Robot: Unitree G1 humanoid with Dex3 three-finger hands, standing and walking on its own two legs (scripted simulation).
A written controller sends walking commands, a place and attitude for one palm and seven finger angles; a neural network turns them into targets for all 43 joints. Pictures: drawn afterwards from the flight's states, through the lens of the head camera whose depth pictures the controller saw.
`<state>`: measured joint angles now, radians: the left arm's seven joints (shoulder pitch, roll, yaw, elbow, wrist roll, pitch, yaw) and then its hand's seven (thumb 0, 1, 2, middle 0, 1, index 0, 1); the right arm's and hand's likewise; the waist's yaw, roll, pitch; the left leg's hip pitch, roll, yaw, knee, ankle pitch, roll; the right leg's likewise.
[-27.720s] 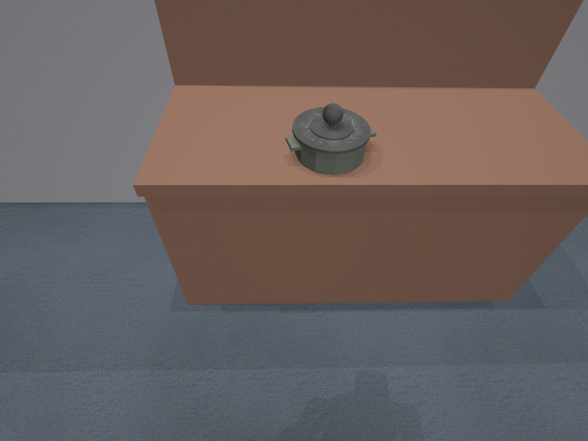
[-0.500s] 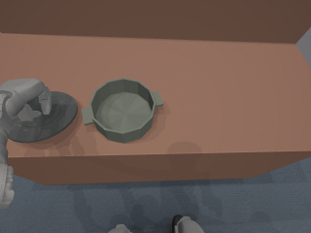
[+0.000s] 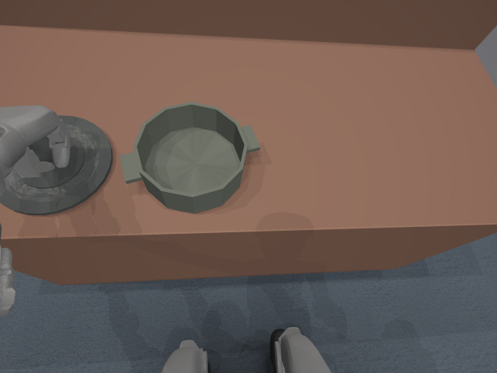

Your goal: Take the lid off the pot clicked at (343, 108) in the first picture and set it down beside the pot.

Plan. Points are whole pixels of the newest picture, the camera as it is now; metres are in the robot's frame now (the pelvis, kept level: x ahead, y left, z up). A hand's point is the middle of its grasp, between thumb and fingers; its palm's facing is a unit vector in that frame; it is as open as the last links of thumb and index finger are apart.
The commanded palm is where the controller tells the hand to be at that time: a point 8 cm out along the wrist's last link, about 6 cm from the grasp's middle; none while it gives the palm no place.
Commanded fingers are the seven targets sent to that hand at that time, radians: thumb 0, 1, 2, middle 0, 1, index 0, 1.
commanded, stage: open the fingers wide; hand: left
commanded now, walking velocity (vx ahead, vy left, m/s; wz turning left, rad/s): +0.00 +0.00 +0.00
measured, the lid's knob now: (40, 148) +0.48 +0.33 -0.02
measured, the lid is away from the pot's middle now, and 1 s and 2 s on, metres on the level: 0.25 0.26 0.26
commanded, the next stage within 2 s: raise the empty hand in 1.10 s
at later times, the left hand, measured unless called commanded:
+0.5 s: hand (34, 163) +0.44 +0.32 +0.00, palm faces -0.47 -0.09 -0.88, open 4.9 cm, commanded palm +0.46 +0.31 +0.05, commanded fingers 0.00 0.26 0.68 -0.44 -0.96 -0.57 -1.02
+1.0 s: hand (32, 166) +0.44 +0.32 +0.00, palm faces -0.47 -0.06 -0.88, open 10.3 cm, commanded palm +0.46 +0.30 +0.05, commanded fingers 0.00 0.02 0.57 -0.32 -0.91 -0.32 -0.91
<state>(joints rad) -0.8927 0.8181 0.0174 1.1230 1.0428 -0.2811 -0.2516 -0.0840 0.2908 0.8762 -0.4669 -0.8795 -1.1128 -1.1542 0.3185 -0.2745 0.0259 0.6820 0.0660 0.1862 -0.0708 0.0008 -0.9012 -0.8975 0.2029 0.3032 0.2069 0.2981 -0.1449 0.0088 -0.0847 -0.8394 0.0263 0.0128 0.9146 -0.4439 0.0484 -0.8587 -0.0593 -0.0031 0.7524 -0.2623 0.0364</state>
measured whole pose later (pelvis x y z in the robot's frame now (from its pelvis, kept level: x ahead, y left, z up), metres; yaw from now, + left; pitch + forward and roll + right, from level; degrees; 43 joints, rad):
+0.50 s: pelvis +0.00 +0.02 +0.00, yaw -1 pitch +20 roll -4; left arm -0.81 0.75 0.03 1.08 1.04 -0.26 -0.17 -0.02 0.36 0.77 -0.38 -0.86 -0.98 -1.16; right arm 0.31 -0.27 0.01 0.66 0.07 0.22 -0.03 0.00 -0.90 -0.90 0.20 0.30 0.21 0.30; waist -0.13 0.01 -0.10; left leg -0.80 0.01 0.03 0.90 -0.45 0.07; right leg -0.82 -0.07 0.02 0.73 -0.26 0.01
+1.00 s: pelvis +0.00 +0.02 +0.01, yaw +0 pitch +18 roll -4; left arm -0.80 0.71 -0.03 1.07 1.03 -0.20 -0.14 0.00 0.06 0.58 -0.27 -0.88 -0.42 -0.95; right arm 0.33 -0.26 0.00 0.69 0.07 0.23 -0.02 0.00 -0.90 -0.90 0.20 0.30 0.21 0.30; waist -0.12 0.02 -0.10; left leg -0.76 0.00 0.03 0.88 -0.44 0.08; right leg -0.78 -0.07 0.02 0.70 -0.25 -0.01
